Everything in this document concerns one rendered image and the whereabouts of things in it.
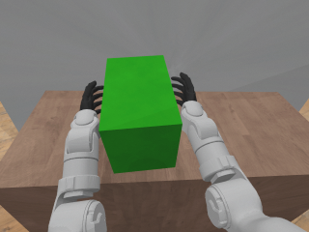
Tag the robot left upper arm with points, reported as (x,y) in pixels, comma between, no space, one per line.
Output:
(79,216)

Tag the right robot forearm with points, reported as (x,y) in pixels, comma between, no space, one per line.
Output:
(216,164)

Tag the robot left hand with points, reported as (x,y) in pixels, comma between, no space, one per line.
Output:
(88,97)

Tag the carton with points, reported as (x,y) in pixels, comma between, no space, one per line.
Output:
(140,124)

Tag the robot right hand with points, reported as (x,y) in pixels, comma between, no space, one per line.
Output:
(188,94)

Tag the robot right upper arm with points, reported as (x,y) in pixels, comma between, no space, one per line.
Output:
(235,206)

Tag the pedestal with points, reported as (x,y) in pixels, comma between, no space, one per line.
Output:
(267,136)

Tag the left robot forearm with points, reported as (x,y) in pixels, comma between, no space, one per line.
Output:
(80,170)

